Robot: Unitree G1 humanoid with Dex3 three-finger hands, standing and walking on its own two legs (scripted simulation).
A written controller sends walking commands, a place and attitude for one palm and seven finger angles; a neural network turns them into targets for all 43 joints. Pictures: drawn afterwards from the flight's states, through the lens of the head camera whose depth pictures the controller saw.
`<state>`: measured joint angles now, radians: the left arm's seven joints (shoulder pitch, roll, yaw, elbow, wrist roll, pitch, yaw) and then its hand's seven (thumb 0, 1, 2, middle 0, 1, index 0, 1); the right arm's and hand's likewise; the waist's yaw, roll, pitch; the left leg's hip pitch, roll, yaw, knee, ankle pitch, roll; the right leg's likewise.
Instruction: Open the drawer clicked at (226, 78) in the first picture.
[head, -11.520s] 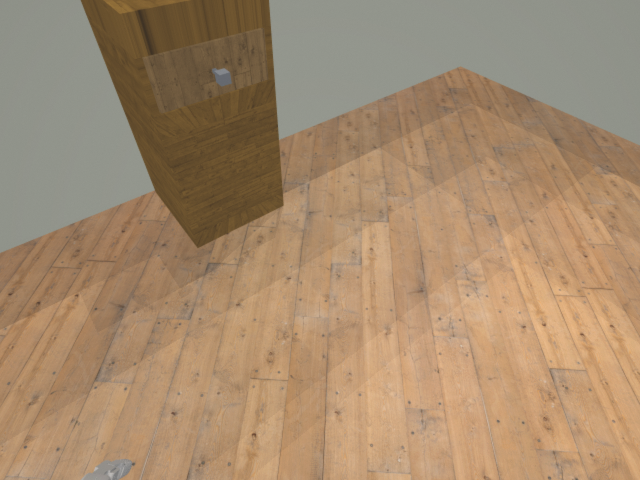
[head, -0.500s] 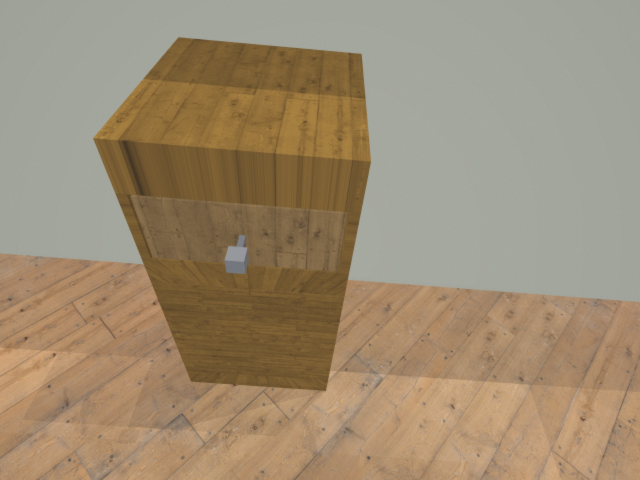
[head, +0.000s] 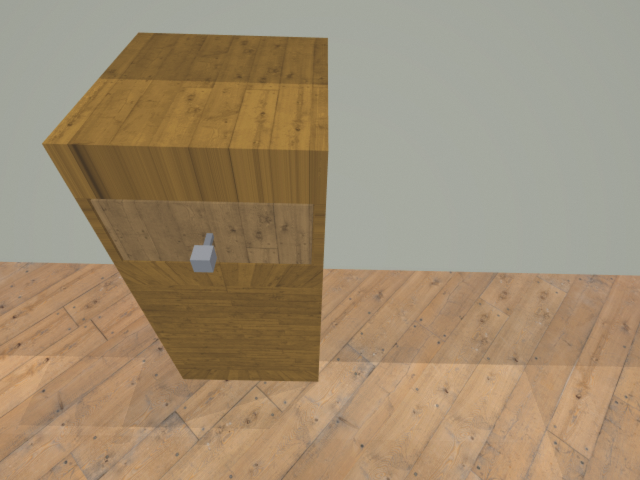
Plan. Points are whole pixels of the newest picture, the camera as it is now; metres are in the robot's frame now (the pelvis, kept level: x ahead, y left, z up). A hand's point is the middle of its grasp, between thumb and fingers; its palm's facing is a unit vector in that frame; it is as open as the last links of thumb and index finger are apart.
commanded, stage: come to a stop and stand still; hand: left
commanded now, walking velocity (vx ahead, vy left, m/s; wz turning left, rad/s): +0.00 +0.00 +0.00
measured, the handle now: (206, 250) +0.51 +0.24 -0.07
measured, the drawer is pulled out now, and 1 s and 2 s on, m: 0.00 0.00 0.00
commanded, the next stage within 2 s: look again from close up in 0.32 s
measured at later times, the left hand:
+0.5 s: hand out of the picture -0.03 +0.16 -0.17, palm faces +0.02 -0.98 -0.19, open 7.4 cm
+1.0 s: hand out of the picture -0.01 +0.23 -0.18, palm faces -0.03 -0.98 -0.19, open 7.4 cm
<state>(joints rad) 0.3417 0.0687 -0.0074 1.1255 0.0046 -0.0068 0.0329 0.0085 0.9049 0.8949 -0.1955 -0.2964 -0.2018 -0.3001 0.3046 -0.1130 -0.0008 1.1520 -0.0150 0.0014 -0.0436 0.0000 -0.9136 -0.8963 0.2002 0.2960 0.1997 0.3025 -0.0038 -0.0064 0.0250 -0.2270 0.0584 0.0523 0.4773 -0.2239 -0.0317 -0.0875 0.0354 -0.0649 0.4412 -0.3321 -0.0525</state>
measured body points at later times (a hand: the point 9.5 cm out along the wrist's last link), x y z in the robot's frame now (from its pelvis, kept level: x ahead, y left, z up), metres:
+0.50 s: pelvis +0.00 +0.00 +0.00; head +0.01 +0.00 +0.45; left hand -0.03 +0.21 -0.16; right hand +0.00 -0.22 -0.16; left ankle +0.01 +0.14 -0.73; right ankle -0.06 -0.08 -0.74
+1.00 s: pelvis -0.02 +0.05 +0.00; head -0.01 +0.07 +0.45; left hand -0.01 +0.28 -0.16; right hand -0.03 -0.17 -0.15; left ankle +0.00 +0.13 -0.74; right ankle -0.06 -0.08 -0.74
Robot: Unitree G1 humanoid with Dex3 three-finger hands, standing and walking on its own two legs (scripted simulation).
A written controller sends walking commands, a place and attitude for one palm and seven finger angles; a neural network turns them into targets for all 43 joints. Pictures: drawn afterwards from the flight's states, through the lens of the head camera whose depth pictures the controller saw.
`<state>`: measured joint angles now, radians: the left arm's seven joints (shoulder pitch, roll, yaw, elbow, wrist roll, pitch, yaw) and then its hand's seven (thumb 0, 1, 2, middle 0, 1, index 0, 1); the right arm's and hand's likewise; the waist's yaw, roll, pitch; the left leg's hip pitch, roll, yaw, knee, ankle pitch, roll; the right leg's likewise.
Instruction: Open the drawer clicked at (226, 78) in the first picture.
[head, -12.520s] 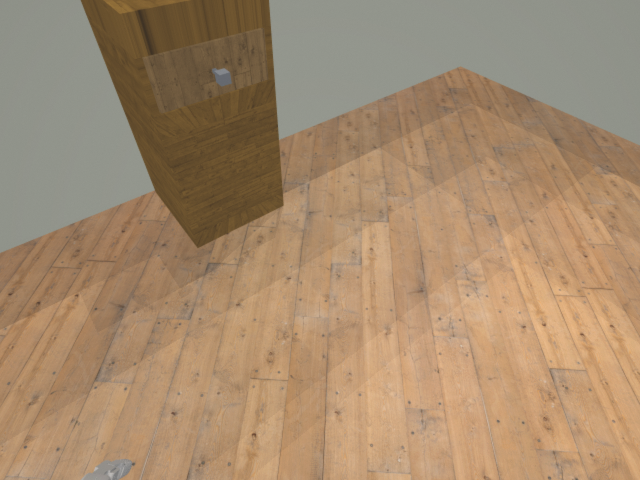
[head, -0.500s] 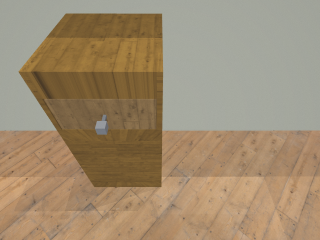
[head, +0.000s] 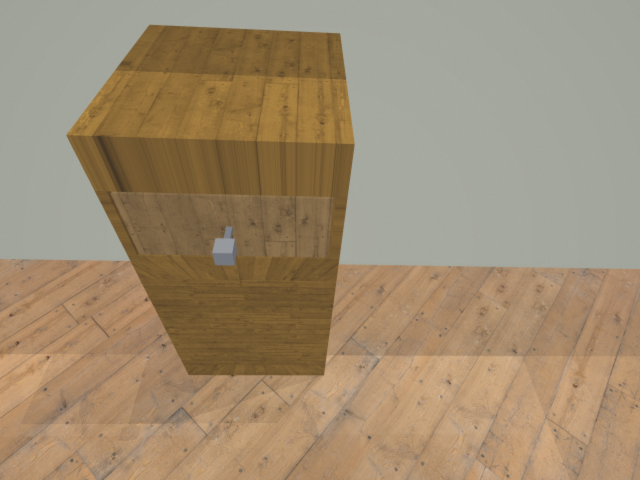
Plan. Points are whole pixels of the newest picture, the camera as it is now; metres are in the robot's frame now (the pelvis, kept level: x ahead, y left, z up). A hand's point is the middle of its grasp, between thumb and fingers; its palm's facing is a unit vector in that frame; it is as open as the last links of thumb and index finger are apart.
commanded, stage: raise the hand with hooked fingers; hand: left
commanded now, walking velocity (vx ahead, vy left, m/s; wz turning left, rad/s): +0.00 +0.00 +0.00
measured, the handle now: (226, 244) +0.52 +0.20 -0.07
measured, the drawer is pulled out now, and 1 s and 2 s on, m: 0.00 0.00 0.00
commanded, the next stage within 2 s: move the hooked fingers above the handle in 1.92 s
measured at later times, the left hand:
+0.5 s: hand out of the picture +0.13 +0.19 -0.08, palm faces -0.10 -0.15 -0.98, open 8.9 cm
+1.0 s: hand (195, 353) +0.27 +0.18 +0.00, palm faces +0.01 -0.10 -0.99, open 11.9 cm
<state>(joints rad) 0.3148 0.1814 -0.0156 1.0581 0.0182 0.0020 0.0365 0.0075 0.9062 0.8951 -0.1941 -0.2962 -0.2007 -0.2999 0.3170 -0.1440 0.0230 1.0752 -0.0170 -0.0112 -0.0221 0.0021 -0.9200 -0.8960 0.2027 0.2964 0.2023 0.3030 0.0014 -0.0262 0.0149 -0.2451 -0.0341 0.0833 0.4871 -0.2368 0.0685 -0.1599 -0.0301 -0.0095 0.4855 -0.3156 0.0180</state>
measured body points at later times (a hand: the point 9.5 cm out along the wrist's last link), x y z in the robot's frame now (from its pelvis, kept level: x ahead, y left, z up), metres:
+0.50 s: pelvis -0.02 -0.04 -0.04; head +0.01 -0.05 +0.41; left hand +0.13 +0.19 -0.03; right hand +0.23 -0.27 -0.10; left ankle +0.02 +0.07 -0.74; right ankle -0.01 -0.11 -0.74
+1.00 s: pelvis +0.02 -0.04 -0.03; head +0.06 -0.08 +0.42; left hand +0.26 +0.18 +0.05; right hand +0.18 -0.30 -0.14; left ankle +0.02 +0.09 -0.74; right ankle -0.01 -0.11 -0.74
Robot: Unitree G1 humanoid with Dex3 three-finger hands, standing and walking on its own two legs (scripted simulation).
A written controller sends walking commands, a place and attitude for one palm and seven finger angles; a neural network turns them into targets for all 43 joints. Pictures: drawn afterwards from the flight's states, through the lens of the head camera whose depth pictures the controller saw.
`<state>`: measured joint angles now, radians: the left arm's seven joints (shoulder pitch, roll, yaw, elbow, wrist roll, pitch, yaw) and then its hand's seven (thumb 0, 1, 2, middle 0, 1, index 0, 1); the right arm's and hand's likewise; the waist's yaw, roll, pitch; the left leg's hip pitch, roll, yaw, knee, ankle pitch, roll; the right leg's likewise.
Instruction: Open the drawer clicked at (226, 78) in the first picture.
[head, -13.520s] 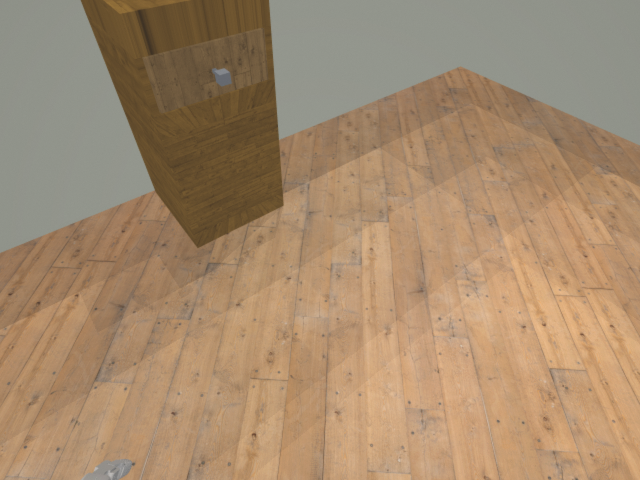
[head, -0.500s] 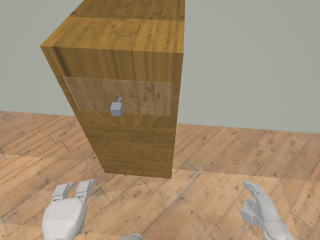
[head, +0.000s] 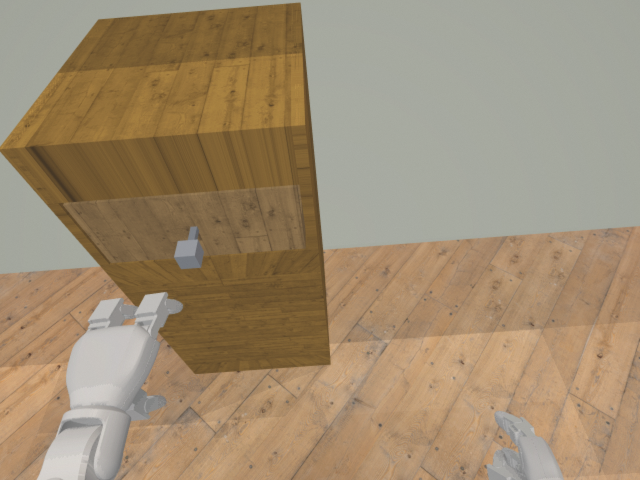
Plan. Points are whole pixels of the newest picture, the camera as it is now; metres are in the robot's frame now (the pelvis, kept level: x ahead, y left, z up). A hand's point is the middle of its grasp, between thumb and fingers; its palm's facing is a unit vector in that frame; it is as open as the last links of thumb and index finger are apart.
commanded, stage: raise the hand with hooked fingers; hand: left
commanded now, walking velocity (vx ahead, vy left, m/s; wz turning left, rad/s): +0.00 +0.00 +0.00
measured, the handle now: (191, 245) +0.48 +0.28 -0.05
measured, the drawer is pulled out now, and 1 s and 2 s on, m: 0.00 0.00 0.00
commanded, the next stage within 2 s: move the hooked fingers above the handle in 0.92 s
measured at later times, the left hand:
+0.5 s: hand (85, 288) +0.30 +0.31 +0.10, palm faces +0.13 -0.08 -0.99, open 13.8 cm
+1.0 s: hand (71, 302) +0.28 +0.31 +0.10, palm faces +0.13 -0.08 -0.99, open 13.8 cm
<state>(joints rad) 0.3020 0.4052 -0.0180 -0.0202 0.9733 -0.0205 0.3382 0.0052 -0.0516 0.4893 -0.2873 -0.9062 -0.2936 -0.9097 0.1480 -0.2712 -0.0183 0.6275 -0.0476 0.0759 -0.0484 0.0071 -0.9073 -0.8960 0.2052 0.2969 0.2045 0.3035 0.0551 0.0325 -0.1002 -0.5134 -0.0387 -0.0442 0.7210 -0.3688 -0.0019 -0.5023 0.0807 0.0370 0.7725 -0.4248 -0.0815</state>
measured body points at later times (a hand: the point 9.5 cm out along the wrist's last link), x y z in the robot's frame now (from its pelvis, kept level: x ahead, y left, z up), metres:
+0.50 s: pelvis -0.01 +0.06 +0.02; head -0.01 +0.04 +0.47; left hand +0.28 +0.31 +0.15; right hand +0.21 -0.14 -0.07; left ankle -0.01 +0.14 -0.71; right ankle -0.03 -0.07 -0.71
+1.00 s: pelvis -0.03 +0.06 +0.02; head -0.02 +0.04 +0.47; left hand +0.26 +0.32 +0.15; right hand +0.15 -0.16 -0.09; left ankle -0.01 +0.14 -0.71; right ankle -0.03 -0.07 -0.71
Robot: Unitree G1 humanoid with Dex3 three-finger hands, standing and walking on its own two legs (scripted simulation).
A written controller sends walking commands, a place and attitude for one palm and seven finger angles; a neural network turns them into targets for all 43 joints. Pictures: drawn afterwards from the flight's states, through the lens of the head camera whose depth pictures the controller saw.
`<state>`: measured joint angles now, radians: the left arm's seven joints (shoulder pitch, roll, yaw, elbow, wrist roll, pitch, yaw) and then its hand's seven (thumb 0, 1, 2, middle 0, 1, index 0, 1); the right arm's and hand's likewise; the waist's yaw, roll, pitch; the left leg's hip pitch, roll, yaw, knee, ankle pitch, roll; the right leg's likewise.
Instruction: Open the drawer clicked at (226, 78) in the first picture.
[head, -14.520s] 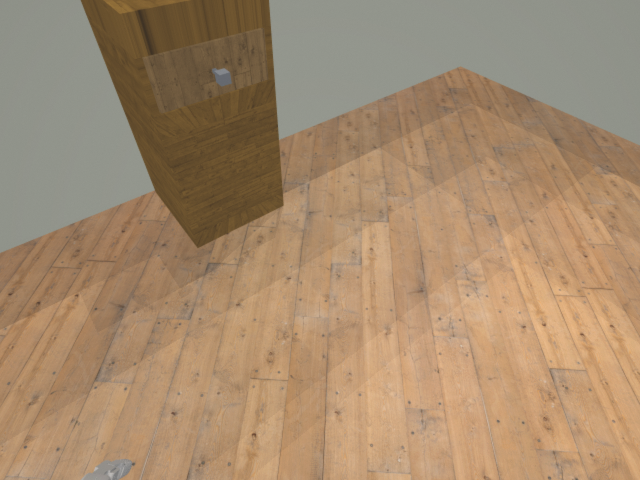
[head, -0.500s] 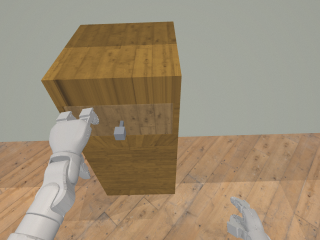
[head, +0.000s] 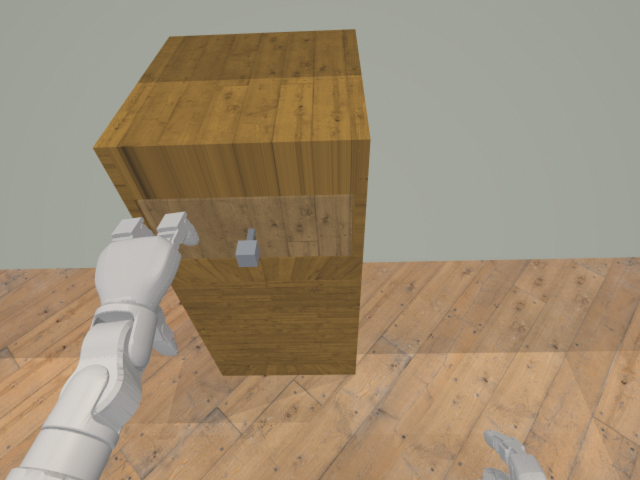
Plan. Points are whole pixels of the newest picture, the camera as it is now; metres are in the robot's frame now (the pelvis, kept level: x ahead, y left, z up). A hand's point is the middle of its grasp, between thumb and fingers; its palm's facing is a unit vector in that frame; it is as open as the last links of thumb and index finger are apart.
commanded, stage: move the hooked fingers above the handle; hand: left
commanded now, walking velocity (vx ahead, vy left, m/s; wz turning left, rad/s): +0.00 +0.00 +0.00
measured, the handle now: (249, 245) +0.51 +0.21 -0.07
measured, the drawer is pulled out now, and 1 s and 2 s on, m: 0.00 0.00 0.00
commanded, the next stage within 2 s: none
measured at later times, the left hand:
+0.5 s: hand (196, 272) +0.36 +0.23 +0.04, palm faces -0.05 -0.04 -1.00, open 13.8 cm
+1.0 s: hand (216, 258) +0.41 +0.22 +0.02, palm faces -0.04 -0.06 -1.00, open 13.8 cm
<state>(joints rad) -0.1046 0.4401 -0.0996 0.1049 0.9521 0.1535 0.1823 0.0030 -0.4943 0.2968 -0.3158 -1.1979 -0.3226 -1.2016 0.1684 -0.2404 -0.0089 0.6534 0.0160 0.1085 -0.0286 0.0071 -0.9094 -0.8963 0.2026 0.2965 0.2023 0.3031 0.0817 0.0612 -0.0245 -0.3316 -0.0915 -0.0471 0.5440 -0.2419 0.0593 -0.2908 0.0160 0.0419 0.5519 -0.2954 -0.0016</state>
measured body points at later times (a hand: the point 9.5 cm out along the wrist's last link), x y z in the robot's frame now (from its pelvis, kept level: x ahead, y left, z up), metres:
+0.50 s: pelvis +0.01 -0.04 -0.01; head +0.05 -0.06 +0.44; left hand +0.36 +0.23 +0.09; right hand +0.16 -0.30 -0.13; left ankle +0.02 +0.08 -0.73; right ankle +0.00 -0.13 -0.73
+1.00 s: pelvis +0.04 -0.02 -0.01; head +0.08 -0.04 +0.43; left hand +0.40 +0.22 +0.07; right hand +0.16 -0.28 -0.14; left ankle +0.02 +0.08 -0.73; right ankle +0.00 -0.13 -0.73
